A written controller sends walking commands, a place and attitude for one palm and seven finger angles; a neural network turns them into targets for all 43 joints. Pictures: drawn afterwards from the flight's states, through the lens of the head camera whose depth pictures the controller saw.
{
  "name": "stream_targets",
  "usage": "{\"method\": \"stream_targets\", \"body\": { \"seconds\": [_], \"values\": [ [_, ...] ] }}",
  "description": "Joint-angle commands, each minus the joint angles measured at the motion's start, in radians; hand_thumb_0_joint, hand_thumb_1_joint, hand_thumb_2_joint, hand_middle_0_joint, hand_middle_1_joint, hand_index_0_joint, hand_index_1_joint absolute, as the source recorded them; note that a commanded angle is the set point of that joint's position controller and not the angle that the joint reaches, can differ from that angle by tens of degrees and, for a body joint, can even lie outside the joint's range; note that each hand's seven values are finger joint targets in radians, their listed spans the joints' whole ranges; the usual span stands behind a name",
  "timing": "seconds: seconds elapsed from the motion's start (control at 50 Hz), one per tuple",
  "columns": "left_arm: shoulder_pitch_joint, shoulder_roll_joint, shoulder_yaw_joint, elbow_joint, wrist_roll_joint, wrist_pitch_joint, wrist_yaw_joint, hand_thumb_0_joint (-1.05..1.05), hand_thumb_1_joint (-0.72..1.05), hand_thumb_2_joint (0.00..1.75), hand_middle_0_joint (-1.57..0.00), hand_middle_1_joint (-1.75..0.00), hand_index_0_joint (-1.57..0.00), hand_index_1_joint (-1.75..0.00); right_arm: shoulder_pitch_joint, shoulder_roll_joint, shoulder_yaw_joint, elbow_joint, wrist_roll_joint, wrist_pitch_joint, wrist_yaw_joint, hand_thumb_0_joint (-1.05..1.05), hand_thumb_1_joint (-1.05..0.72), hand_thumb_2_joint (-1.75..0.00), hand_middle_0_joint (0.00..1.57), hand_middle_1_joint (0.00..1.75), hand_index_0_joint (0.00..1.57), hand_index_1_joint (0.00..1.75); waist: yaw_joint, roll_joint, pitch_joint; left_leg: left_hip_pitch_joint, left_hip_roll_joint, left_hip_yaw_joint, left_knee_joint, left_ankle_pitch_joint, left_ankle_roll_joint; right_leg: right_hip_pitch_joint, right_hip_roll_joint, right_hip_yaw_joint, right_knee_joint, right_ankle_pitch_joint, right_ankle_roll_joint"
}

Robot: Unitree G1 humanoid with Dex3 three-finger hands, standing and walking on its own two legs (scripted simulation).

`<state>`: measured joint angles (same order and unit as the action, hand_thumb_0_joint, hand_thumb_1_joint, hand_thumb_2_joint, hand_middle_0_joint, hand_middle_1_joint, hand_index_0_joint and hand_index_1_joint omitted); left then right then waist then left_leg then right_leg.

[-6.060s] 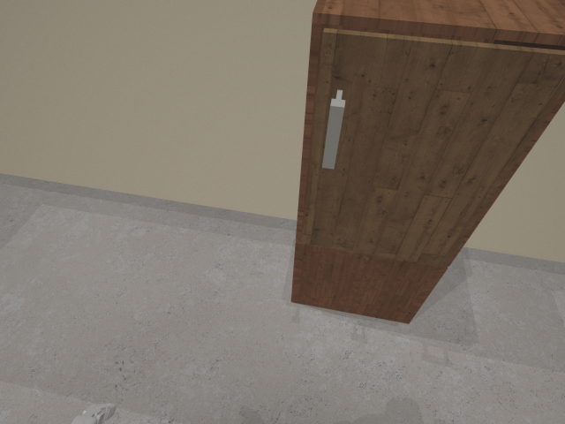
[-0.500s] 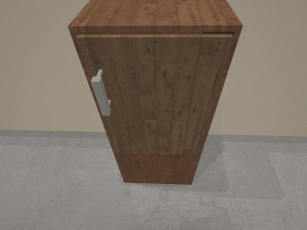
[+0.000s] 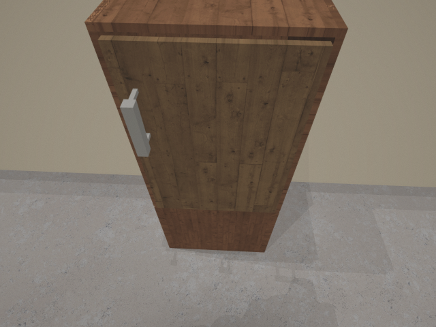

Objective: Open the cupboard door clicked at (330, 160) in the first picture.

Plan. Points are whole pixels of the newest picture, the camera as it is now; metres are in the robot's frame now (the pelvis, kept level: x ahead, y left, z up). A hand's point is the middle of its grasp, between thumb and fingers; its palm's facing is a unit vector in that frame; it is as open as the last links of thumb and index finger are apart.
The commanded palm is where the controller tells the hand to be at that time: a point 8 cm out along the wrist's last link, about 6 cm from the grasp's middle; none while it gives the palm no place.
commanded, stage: shuffle to correct the standing spot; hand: left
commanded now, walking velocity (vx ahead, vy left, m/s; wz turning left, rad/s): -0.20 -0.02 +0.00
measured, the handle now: (139, 123) +0.49 +0.21 +0.08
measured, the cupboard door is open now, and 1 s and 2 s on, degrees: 0 0 0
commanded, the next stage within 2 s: come to a stop and stand still in 0.02 s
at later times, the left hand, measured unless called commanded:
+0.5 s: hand out of the picture +0.01 +0.18 -0.17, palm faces +0.03 -0.98 -0.21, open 7.4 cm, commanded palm none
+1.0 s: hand out of the picture +0.05 +0.24 -0.17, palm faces +0.05 -0.96 -0.26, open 7.4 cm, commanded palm none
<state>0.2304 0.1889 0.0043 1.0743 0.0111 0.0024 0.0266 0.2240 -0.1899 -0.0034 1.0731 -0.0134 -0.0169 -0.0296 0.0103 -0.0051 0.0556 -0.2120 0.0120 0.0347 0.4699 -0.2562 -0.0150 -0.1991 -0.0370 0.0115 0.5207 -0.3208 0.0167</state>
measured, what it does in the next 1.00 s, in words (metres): stands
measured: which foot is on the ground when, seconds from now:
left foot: down 0.00-1.00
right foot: down 0.00-1.00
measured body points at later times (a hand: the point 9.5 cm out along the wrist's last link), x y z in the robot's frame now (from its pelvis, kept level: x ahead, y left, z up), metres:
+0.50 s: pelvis -0.03 +0.00 +0.00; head -0.02 +0.00 +0.45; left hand +0.01 +0.23 -0.16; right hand -0.02 -0.24 -0.16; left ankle -0.01 +0.13 -0.74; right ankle -0.03 -0.13 -0.74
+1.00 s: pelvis -0.01 +0.04 -0.01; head -0.02 +0.04 +0.44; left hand +0.04 +0.29 -0.15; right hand +0.09 -0.21 -0.14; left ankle -0.01 +0.13 -0.74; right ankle -0.03 -0.13 -0.74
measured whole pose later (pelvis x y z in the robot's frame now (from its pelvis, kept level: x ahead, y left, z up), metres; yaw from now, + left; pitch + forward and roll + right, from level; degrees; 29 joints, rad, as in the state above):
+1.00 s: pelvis -0.01 +0.04 -0.01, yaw +0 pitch -2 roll +0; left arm 0.25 0.23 0.01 0.97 0.02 0.00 0.04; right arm 0.16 -0.21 -0.02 0.98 -0.02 -0.02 -0.02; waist 0.01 -0.01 0.00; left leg -0.23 -0.02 0.03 0.57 -0.30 0.04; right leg -0.17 -0.06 0.02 0.53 -0.32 0.06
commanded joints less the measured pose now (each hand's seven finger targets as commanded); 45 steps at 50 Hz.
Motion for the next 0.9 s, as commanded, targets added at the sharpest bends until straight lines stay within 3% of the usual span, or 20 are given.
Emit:
{"method": "stream_targets", "body": {
  "seconds": [0.0,0.08,0.14,0.18,0.22,0.28,0.32,0.36,0.42,0.46,0.5,0.52,0.54,0.56,0.58,0.6,0.64,0.68,0.74,0.88],
  "values": [
    [0.053,0.133,0.034,-0.062,0.002,-0.002,0.014,0.0,0.9,0.9,-0.2,-0.3,-0.2,-0.3,0.041,-0.111,-0.034,-0.062,0.0,0.002,-0.01,0.0,-0.9,-0.9,0.2,0.3,0.2,0.3,-0.003,0.033,-0.074,0.075,0.112,-0.053,-0.006,0.483,0.043,-0.035,-0.06,0.038,0.015,0.395,-0.036],
    [0.05,0.141,0.048,-0.098,0.005,0.008,0.013,0.0,0.9,0.9,-0.2,-0.3,-0.2,-0.3,0.014,-0.131,-0.054,-0.101,-0.005,0.021,-0.012,0.0,-0.9,-0.9,0.2,0.3,0.2,0.3,-0.001,0.041,-0.11,0.064,0.126,-0.051,0.04,0.49,0.051,-0.06,-0.054,0.045,0.065,0.406,-0.039],
    [0.053,0.146,0.051,-0.119,0.011,0.008,0.014,0.0,0.9,0.9,-0.2,-0.3,-0.2,-0.3,0.001,-0.111,-0.057,-0.124,-0.005,0.028,-0.007,0.0,-0.9,-0.9,0.2,0.3,0.2,0.3,0.001,-0.032,-0.136,0.009,0.09,-0.024,0.097,0.317,0.037,-0.044,-0.086,0.105,0.031,0.388,-0.062],
    [0.028,0.169,0.05,-0.126,0.012,0.008,0.012,0.0,0.9,0.9,-0.2,-0.3,-0.2,-0.3,-0.001,-0.073,-0.048,-0.13,-0.003,0.033,0.002,0.0,-0.9,-0.9,0.2,0.3,0.2,0.3,-0.007,-0.133,-0.099,-0.036,0.019,0.005,0.137,0.046,0.011,-0.094,-0.158,0.194,-0.083,0.227,-0.104],
    [-0.007,0.175,0.043,-0.136,0.014,0.005,0.009,0.0,0.9,0.9,-0.2,-0.3,-0.2,-0.3,0.015,-0.054,-0.042,-0.121,-0.004,0.037,0.01,0.0,-0.9,-0.9,0.2,0.3,0.2,0.3,-0.021,-0.173,-0.051,-0.01,0.009,0.002,0.122,-0.096,0.007,-0.19,-0.178,0.223,-0.18,-0.018,-0.126],
    [-0.058,0.187,0.048,-0.151,0.014,0.003,0.0,0.0,0.9,0.9,-0.2,-0.3,-0.2,-0.3,0.049,-0.098,-0.043,-0.093,-0.013,0.023,0.022,0.0,-0.9,-0.9,0.2,0.3,0.2,0.3,-0.036,-0.092,0.007,0.029,0.025,-0.034,0.037,-0.094,0.023,-0.28,-0.097,0.153,-0.2,-0.318,-0.082],
    [-0.032,0.163,0.045,-0.144,0.016,0.005,-0.005,0.0,0.9,0.9,-0.2,-0.3,-0.2,-0.3,0.066,-0.093,-0.037,-0.081,-0.019,0.019,0.025,0.0,-0.9,-0.9,0.2,0.3,0.2,0.3,-0.02,-0.057,0.038,-0.048,0.037,-0.064,-0.032,-0.202,0.034,-0.228,-0.054,0.116,-0.175,-0.364,-0.067],
    [0.012,0.149,0.047,-0.13,0.015,0.009,-0.008,0.0,0.9,0.9,-0.2,-0.3,-0.2,-0.3,0.075,-0.093,-0.032,-0.08,-0.024,0.018,0.028,0.0,-0.9,-0.9,0.2,0.3,0.2,0.3,-0.005,-0.027,0.059,-0.112,0.034,-0.077,-0.057,-0.286,0.038,-0.206,-0.047,0.108,-0.154,-0.398,-0.067],
    [0.045,0.116,0.044,-0.116,0.014,0.003,-0.012,0.0,0.9,0.9,-0.2,-0.3,-0.2,-0.3,0.095,-0.087,-0.029,-0.075,-0.023,0.009,0.021,0.0,-0.9,-0.9,0.2,0.3,0.2,0.3,-0.001,0.034,0.074,-0.129,0.061,-0.119,-0.113,-0.258,0.055,-0.166,-0.015,0.065,-0.09,-0.27,-0.064],
    [0.059,0.082,0.039,-0.107,0.01,-0.003,-0.015,0.0,0.9,0.9,-0.2,-0.3,-0.2,-0.3,0.107,-0.106,-0.027,-0.07,-0.019,-0.001,0.015,0.0,-0.9,-0.9,0.2,0.3,0.2,0.3,0.002,0.099,0.04,-0.132,0.104,-0.179,-0.177,-0.249,0.071,-0.117,0.011,0.011,-0.012,-0.142,-0.055],
    [0.086,0.068,0.031,-0.092,0.01,-0.011,-0.013,0.0,0.9,0.9,-0.2,-0.3,-0.2,-0.3,0.094,-0.108,-0.025,-0.07,-0.013,-0.007,0.01,0.0,-0.9,-0.9,0.2,0.3,0.2,0.3,0.019,0.1,0.013,-0.147,0.119,-0.182,-0.18,-0.214,0.078,-0.05,0.009,0.007,-0.021,-0.072,-0.052],
    [0.139,0.192,0.006,-0.111,0.019,-0.027,-0.001,0.0,0.9,0.9,-0.2,-0.3,-0.2,-0.3,0.023,-0.15,-0.03,-0.139,-0.016,0.004,0.017,0.0,-0.9,-0.9,0.2,0.3,0.2,0.3,0.024,0.134,0.09,-0.202,0.041,-0.076,-0.071,-0.179,0.046,-0.011,0.001,-0.006,-0.102,-0.099,-0.042],
    [0.181,0.181,0.022,-0.105,0.008,-0.034,0.005,0.0,0.9,0.9,-0.2,-0.3,-0.2,-0.3,-0.019,-0.095,-0.028,-0.176,-0.015,-0.007,0.022,0.0,-0.9,-0.9,0.2,0.3,0.2,0.3,0.044,0.04,-0.057,-0.164,0.009,-0.053,0.09,-0.067,0.02,-0.03,-0.093,0.148,-0.135,-0.065,-0.063],
    [0.126,0.192,0.027,-0.103,0.007,-0.046,0.008,0.0,0.9,0.9,-0.2,-0.3,-0.2,-0.3,0.018,-0.064,-0.028,-0.169,-0.012,-0.006,0.019,0.0,-0.9,-0.9,0.2,0.3,0.2,0.3,-0.006,-0.006,-0.111,-0.118,0.005,-0.058,0.118,-0.016,0.014,-0.028,-0.169,0.249,-0.181,-0.015,-0.101],
    [0.073,0.19,0.025,-0.116,0.002,-0.052,0.012,0.0,0.9,0.9,-0.2,-0.3,-0.2,-0.3,0.067,-0.062,-0.024,-0.152,-0.011,-0.006,0.017,0.0,-0.9,-0.9,0.2,0.3,0.2,0.3,-0.03,-0.069,-0.122,-0.074,0.014,-0.063,0.118,0.023,0.014,-0.034,-0.171,0.211,-0.176,0.078,-0.105],
    [0.054,0.172,0.025,-0.123,0.003,-0.054,0.014,0.0,0.9,0.9,-0.2,-0.3,-0.2,-0.3,0.098,-0.073,-0.028,-0.139,-0.008,-0.009,0.015,0.0,-0.9,-0.9,0.2,0.3,0.2,0.3,-0.044,-0.067,-0.126,-0.032,0.021,-0.065,0.098,0.074,0.019,-0.052,-0.144,0.168,-0.15,0.161,-0.096],
    [0.066,0.142,0.018,-0.114,0.002,-0.052,0.019,0.0,0.9,0.9,-0.2,-0.3,-0.2,-0.3,0.125,-0.08,-0.027,-0.121,-0.005,-0.018,0.013,0.0,-0.9,-0.9,0.2,0.3,0.2,0.3,-0.042,-0.07,-0.117,-0.014,0.048,-0.07,0.063,0.207,0.032,-0.013,-0.084,0.075,-0.07,0.337,-0.061],
    [0.11,0.132,0.02,-0.104,0.002,-0.048,0.024,0.0,0.9,0.9,-0.2,-0.3,-0.2,-0.3,0.118,-0.114,-0.036,-0.116,0.0,-0.025,0.004,0.0,-0.9,-0.9,0.2,0.3,0.2,0.3,-0.021,-0.03,-0.118,0.007,0.073,-0.084,0.067,0.412,0.045,0.021,-0.062,0.036,-0.014,0.458,-0.045],
    [0.136,0.141,0.026,-0.102,0.004,-0.039,0.03,0.0,0.9,0.9,-0.2,-0.3,-0.2,-0.3,0.108,-0.134,-0.042,-0.114,0.001,-0.025,-0.003,0.0,-0.9,-0.9,0.2,0.3,0.2,0.3,-0.013,0.031,-0.111,0.029,0.082,-0.076,0.079,0.552,0.051,0.038,-0.056,0.019,0.008,0.473,-0.042],
    [0.092,0.156,0.031,-0.139,0.008,-0.018,0.026,0.0,0.9,0.9,-0.2,-0.3,-0.2,-0.3,0.015,-0.162,-0.057,-0.136,-0.002,-0.014,-0.002,0.0,-0.9,-0.9,0.2,0.3,0.2,0.3,-0.008,0.019,-0.062,0.024,0.083,-0.088,0.027,0.438,0.058,0.007,-0.051,0.018,-0.013,0.338,-0.026]
  ]
}}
